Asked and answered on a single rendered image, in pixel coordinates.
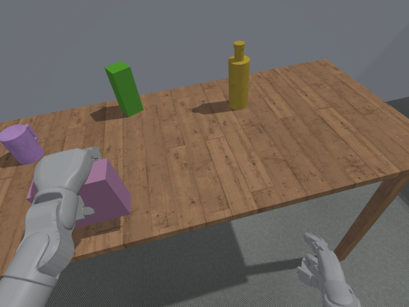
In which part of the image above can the left robot forearm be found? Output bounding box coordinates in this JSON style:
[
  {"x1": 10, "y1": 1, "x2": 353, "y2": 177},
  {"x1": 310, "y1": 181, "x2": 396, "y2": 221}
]
[{"x1": 0, "y1": 187, "x2": 79, "y2": 307}]

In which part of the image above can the left robot hand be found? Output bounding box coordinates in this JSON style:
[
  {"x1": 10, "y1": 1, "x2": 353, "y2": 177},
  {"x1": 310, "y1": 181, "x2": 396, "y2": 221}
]
[{"x1": 33, "y1": 147, "x2": 102, "y2": 221}]

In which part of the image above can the right robot hand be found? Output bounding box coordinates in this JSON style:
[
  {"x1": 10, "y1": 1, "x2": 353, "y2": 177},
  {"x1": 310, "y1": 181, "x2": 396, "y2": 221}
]
[{"x1": 298, "y1": 233, "x2": 346, "y2": 291}]

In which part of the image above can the right robot forearm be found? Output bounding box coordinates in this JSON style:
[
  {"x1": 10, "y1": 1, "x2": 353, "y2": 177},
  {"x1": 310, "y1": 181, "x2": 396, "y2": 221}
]
[{"x1": 321, "y1": 279, "x2": 361, "y2": 307}]

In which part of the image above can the sponge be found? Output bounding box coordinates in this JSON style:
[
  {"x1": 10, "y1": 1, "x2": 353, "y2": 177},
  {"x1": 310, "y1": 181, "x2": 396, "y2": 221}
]
[{"x1": 26, "y1": 158, "x2": 130, "y2": 228}]

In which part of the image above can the table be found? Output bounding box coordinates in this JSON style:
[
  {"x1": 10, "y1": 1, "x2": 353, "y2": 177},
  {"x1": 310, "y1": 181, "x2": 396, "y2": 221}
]
[{"x1": 0, "y1": 59, "x2": 409, "y2": 280}]

